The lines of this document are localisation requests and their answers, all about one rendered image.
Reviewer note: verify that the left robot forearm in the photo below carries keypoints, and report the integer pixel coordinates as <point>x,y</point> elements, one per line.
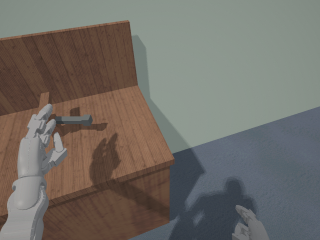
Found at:
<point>26,207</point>

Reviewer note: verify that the counter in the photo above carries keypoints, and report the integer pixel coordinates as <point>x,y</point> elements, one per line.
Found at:
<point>114,183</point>

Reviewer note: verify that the left robot hand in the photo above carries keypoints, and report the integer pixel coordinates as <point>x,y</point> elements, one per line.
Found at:
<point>32,152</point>

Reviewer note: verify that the right robot hand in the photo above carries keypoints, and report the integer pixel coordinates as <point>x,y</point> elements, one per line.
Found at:
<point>255,229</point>

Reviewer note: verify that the tap lever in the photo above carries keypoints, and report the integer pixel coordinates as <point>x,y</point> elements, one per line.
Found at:
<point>86,120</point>

